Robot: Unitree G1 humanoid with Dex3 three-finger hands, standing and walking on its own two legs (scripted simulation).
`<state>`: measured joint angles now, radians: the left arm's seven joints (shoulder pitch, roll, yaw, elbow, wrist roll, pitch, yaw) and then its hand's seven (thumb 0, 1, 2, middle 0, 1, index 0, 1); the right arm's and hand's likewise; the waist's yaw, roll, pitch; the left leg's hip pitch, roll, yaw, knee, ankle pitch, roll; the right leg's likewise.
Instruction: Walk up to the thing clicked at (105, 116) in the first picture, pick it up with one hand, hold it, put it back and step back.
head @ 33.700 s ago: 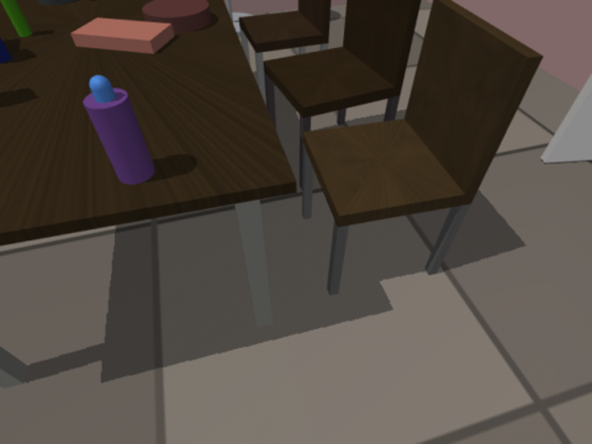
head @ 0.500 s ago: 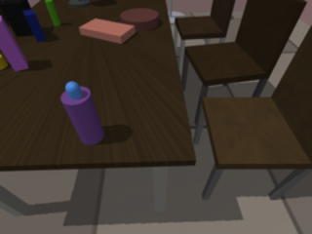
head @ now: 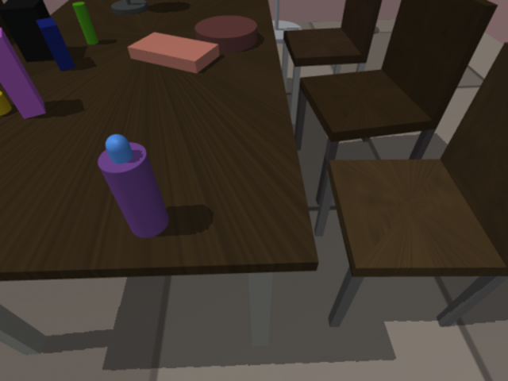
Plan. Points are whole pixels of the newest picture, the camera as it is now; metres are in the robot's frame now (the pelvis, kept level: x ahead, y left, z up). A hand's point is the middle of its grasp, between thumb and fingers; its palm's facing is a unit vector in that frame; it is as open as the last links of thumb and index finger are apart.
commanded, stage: stand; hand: left
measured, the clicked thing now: (134, 185) +0.44 +0.24 +0.08
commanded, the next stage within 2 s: step back in 0.16 s
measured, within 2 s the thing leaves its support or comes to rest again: neither
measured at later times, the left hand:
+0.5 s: hand out of the picture +0.08 +0.32 -0.19, palm faces -0.05 -0.93 -0.38, open 7.4 cm
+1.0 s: hand out of the picture -0.03 +0.29 -0.15, palm faces -0.10 -0.91 -0.40, open 7.4 cm
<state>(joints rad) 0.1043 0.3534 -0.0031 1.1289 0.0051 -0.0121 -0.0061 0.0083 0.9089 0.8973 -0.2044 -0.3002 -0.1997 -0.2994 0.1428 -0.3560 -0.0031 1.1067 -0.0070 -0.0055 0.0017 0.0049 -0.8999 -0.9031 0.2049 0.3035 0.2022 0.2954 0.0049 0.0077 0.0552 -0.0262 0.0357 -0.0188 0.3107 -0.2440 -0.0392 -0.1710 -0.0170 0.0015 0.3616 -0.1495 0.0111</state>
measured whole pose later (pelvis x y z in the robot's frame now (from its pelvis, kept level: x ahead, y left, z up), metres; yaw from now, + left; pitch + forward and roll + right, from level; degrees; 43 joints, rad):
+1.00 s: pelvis -0.16 +0.04 -0.01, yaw -6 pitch -3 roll +2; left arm 0.14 0.36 0.06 0.85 0.02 0.04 0.00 0.01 0.91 0.90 -0.21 -0.30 -0.20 -0.30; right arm 0.11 -0.37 -0.04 0.88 0.01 0.05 -0.02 0.01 -0.90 -0.90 0.21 0.30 0.20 0.30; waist 0.02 0.00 0.19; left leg -0.41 -0.10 -0.09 1.04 -0.55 0.01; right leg -0.26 0.03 0.08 0.60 -0.29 -0.05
